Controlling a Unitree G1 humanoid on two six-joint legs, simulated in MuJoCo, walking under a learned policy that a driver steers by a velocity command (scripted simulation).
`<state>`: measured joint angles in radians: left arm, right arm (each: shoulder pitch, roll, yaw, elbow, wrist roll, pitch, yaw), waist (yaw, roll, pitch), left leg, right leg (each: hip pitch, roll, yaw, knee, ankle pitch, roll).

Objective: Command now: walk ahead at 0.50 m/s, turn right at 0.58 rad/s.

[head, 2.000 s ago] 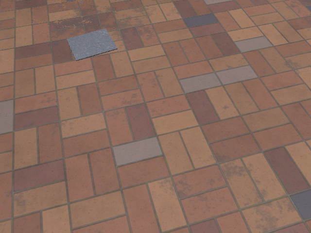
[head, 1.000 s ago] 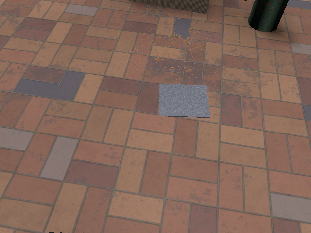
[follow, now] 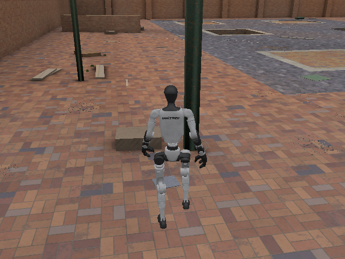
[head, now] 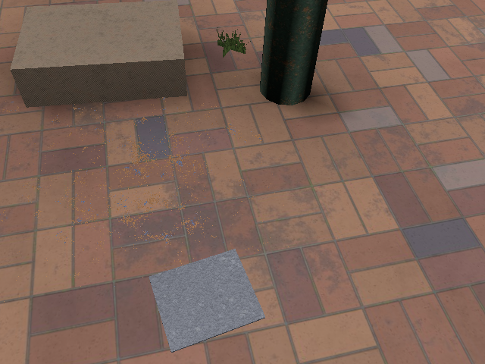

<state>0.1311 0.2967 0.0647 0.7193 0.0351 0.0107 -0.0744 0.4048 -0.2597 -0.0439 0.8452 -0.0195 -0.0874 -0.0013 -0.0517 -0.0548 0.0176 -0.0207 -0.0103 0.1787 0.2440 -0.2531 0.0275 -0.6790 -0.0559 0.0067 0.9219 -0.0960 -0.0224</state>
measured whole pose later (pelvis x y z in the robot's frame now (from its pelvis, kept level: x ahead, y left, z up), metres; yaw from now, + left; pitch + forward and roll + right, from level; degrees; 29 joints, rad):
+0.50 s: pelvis +0.26 -0.07 +0.00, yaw -18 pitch +2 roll +0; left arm 0.40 0.28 0.06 0.80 0.00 -0.04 -0.01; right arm 0.13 -0.27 -0.03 0.70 -0.05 -0.01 0.02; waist 0.05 0.04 0.04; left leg -0.67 0.12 -0.04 0.88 -0.15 -0.06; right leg -0.11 0.15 0.10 0.30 -0.21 -0.13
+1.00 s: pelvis +0.53 -0.12 +0.00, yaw -36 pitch +1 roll +1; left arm 0.19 0.32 0.06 0.72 0.04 0.01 -0.06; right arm 0.36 -0.27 -0.04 0.80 -0.02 -0.08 0.00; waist -0.03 -0.06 0.03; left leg -0.09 -0.01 0.16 0.30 -0.23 0.04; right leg -0.64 -0.03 0.04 1.05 -0.19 -0.03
